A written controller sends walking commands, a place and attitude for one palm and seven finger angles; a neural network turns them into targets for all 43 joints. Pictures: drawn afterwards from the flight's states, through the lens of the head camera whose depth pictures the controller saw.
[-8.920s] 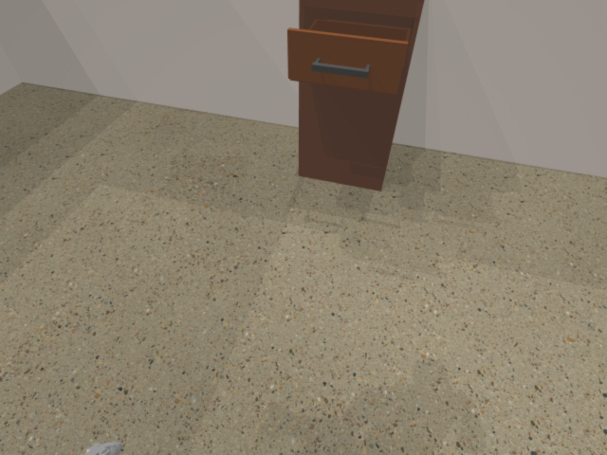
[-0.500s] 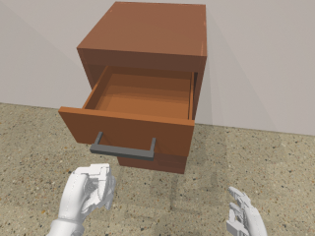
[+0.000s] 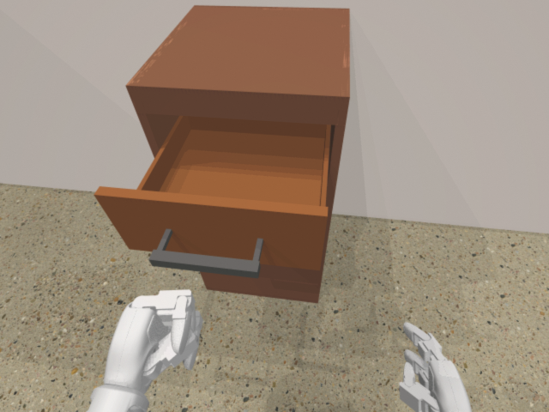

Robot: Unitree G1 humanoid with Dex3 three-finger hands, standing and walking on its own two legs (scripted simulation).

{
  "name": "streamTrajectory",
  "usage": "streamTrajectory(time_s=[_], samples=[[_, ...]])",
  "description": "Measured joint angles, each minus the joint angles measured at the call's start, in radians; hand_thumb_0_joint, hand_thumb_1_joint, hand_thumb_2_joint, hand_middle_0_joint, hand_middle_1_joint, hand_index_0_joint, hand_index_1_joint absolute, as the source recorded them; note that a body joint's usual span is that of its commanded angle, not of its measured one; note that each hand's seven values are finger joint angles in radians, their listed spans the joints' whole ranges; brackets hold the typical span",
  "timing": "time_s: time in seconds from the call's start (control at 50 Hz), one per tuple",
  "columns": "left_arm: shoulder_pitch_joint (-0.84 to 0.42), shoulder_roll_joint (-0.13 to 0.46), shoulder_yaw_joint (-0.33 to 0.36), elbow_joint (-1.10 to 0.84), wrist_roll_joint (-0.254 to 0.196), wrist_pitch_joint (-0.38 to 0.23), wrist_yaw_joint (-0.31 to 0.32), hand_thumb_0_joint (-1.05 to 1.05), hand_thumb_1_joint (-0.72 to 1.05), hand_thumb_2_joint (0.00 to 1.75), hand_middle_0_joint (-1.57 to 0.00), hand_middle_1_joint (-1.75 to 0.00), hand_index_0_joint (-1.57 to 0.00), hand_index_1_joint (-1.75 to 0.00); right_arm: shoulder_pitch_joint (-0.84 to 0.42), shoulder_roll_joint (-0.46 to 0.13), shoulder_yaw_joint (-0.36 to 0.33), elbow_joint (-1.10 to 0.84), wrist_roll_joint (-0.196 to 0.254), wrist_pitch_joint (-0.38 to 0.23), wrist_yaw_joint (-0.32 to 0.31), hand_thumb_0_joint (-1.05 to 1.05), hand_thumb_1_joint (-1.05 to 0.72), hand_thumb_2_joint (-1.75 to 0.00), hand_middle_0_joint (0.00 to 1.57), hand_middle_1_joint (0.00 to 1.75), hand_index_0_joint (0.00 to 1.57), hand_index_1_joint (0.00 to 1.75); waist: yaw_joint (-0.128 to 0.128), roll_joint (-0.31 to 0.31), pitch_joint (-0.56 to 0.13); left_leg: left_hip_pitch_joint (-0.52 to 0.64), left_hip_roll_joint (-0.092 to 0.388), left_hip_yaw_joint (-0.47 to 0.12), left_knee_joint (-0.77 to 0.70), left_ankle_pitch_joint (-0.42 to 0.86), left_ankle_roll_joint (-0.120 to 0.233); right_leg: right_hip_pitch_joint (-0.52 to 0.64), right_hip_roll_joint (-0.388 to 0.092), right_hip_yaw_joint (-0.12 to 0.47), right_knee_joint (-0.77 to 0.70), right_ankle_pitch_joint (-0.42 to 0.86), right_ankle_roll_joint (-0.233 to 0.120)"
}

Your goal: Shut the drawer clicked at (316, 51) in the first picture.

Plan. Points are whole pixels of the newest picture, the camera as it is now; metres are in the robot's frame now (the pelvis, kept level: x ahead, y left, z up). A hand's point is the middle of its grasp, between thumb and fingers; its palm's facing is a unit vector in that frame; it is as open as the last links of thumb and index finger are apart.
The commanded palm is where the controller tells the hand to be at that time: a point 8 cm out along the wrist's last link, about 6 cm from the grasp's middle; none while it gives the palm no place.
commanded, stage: bring the fist close to the handle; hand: left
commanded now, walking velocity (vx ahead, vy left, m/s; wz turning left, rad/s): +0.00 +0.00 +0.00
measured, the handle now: (208, 252) +0.38 +0.14 +0.00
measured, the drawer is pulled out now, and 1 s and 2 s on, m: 0.23 0.23 0.20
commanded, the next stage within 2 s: push the drawer shut in 1.32 s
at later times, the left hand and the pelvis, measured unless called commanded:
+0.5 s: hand (213, 319) +0.24 +0.10 +0.04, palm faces -0.13 -0.99 -0.03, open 3.3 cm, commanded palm +0.23 +0.16 +0.04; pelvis -0.01 +0.00 -0.02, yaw +0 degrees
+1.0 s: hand (221, 300) +0.29 +0.10 -0.01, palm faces -0.14 -0.99 -0.02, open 3.2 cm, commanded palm +0.28 +0.16 +0.00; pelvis -0.02 +0.01 -0.05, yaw -1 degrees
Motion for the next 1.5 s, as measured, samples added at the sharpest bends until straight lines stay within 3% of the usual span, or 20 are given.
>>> streamTrajectory(time_s=[0.4, 0.54, 0.98, 1.5], samples=[[-0.202, -0.018, 0.016, 0.232, 0.011, -0.067, 0.009, 0.01, 0.91, 0.9, -1.4, -1.6, -1.39, -1.6, 0.002, -0.011, -0.013, 0.032, -0.014, 0.017, 0.012, 0.02, -0.9, -0.89, 0.2, 0.3, 0.2, 0.3, -0.021, -0.015, -0.007, -0.12, -0.003, 0.007, 0.075, -0.02, 0.002, -0.123, -0.004, 0.006, 0.075, -0.017, 0.001], [-0.283, -0.02, 0.011, 0.311, 0.029, -0.092, 0.025, 0.01, 0.9, 0.9, -1.4, -1.6, -1.4, -1.6, -0.013, -0.008, -0.017, 0.039, -0.02, 0.038, 0.015, 0.02, -0.9, -0.89, 0.2, 0.3, 0.2, 0.3, -0.023, -0.021, -0.011, -0.189, -0.005, 0.012, 0.128, -0.036, 0.006, -0.192, -0.008, 0.01, 0.127, -0.031, 0.003], [-0.549, -0.018, 0.05, 0.549, 0.024, -0.138, 0.032, 0.02, 0.9, 0.9, -1.4, -1.6, -1.4, -1.6, -0.06, 0.001, -0.02, 0.07, -0.026, 0.106, 0.024, 0.01, -0.9, -0.89, 0.2, 0.3, 0.2, 0.3, -0.03, -0.033, -0.036, -0.382, -0.007, 0.012, 0.272, -0.072, 0.012, -0.38, -0.013, 0.008, 0.257, -0.058, 0.007], [-0.548, -0.023, 0.014, 0.554, 0.04, -0.147, 0.07, 0.0, 0.89, 0.91, -1.4, -1.6, -1.4, -1.6, -0.048, -0.003, -0.018, 0.057, -0.021, 0.155, 0.025, 0.01, -0.9, -0.89, 0.2, 0.3, 0.2, 0.29, -0.034, -0.027, -0.036, -0.374, -0.01, 0.012, 0.257, -0.067, 0.019, -0.369, -0.015, 0.009, 0.238, -0.051, 0.013]])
